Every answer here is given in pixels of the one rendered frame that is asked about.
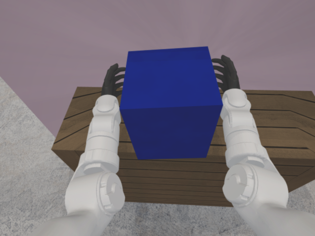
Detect robot left forearm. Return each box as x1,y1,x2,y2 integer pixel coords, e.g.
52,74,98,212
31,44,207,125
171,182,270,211
65,95,121,196

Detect left robot hand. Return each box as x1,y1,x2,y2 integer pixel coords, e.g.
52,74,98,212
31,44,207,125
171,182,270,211
101,63,126,98

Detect robot left upper arm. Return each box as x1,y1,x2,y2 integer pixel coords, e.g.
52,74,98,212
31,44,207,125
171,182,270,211
28,171,125,236

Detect robot right forearm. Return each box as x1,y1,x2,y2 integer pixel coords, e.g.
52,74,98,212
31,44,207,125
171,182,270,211
220,88,280,174

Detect carton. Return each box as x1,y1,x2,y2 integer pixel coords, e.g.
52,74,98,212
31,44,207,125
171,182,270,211
120,46,223,160

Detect right robot hand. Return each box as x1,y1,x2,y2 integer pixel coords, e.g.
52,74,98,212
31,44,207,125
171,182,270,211
211,55,240,93

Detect robot right upper arm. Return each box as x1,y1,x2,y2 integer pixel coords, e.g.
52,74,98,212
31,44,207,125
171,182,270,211
222,162,315,236

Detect pedestal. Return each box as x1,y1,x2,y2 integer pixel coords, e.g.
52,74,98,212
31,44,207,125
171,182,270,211
51,87,315,207

